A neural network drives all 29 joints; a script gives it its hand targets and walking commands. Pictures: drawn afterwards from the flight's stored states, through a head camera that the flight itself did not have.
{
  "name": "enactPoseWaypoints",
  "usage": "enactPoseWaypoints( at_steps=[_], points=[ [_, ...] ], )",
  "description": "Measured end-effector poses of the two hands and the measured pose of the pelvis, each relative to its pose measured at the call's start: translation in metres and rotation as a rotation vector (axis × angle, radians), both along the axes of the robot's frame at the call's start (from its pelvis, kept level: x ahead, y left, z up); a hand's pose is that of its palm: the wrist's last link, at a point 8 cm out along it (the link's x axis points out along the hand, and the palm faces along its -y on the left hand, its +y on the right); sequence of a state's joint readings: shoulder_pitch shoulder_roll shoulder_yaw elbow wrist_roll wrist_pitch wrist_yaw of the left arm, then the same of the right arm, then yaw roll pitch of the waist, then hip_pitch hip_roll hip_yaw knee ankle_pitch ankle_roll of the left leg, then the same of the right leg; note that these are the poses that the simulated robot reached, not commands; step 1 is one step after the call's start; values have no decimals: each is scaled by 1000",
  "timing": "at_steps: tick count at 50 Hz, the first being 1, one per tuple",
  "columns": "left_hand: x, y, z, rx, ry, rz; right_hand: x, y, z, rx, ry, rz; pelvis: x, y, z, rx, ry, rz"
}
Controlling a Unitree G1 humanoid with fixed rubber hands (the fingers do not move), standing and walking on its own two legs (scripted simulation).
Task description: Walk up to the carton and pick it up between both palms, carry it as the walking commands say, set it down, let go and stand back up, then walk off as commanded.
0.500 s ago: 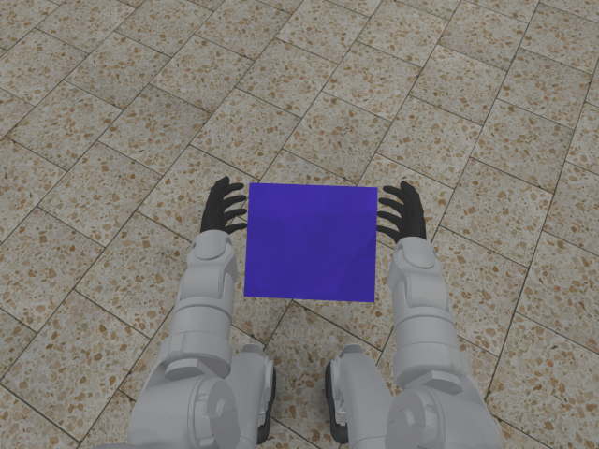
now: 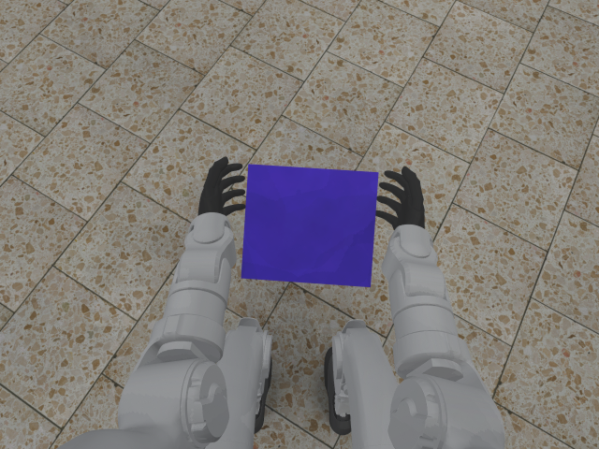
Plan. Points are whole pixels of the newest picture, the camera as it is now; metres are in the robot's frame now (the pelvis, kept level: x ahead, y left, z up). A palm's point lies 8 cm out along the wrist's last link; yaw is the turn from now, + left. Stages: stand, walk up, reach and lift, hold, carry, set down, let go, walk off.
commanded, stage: set down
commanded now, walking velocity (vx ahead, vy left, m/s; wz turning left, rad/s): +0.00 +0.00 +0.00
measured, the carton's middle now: (308, 224) +0.42 +0.00 -0.16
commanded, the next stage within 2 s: none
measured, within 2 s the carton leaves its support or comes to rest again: neither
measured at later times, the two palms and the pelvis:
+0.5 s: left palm (227, 219) +0.42 +0.13 -0.16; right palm (389, 233) +0.41 -0.14 -0.16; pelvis -0.03 +0.01 -0.08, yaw +0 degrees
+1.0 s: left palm (235, 220) +0.45 +0.13 -0.24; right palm (377, 233) +0.43 -0.14 -0.24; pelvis -0.04 +0.01 -0.15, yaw +0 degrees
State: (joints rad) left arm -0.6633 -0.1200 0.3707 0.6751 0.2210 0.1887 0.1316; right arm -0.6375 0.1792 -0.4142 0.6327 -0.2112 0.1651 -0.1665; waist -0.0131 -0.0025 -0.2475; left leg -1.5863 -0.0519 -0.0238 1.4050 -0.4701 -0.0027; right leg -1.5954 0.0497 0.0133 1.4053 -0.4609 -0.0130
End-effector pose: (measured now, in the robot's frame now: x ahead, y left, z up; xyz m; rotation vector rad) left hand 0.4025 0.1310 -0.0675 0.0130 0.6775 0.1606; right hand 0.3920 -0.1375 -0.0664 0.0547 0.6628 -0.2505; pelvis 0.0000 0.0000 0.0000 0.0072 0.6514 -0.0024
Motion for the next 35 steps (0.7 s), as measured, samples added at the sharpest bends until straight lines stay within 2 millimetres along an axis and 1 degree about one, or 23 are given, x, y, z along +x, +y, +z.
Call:
enactPoseWaypoints(
  at_steps=[19,35],
  points=[
    [15,0,-69,13,-7,-8,10,1,-71,-17,7,-3,-20,7,-66,-6,23,0],
    [29,0,-123,19,6,-21,22,1,-127,-23,28,8,-32,11,-111,-10,51,3]
  ],
)
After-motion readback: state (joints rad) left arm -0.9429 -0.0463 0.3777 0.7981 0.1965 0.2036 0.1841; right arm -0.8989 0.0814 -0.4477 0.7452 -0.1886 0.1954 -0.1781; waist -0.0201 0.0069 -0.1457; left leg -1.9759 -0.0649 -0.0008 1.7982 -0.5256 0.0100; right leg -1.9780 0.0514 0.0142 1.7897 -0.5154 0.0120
